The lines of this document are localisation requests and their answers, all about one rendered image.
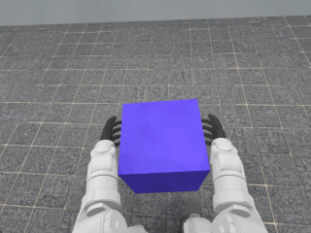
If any robot right forearm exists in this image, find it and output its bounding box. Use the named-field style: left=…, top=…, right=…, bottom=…
left=210, top=138, right=265, bottom=228

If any carton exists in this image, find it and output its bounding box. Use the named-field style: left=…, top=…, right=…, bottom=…
left=118, top=98, right=210, bottom=194

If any robot right hand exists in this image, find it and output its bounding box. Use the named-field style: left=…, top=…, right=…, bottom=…
left=201, top=114, right=226, bottom=147

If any robot left forearm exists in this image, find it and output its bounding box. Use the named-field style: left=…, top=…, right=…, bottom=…
left=74, top=140, right=121, bottom=227

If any robot right shin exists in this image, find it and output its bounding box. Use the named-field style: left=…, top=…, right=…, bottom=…
left=187, top=214, right=200, bottom=220

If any left robot upper arm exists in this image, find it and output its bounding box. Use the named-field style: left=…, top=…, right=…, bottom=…
left=72, top=209, right=128, bottom=233

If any robot left hand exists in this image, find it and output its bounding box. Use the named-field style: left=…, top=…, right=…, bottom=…
left=100, top=116, right=121, bottom=147

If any right robot upper arm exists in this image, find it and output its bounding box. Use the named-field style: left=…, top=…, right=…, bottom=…
left=210, top=212, right=268, bottom=233

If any robot right thigh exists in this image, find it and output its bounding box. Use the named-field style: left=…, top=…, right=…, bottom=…
left=184, top=216, right=212, bottom=233

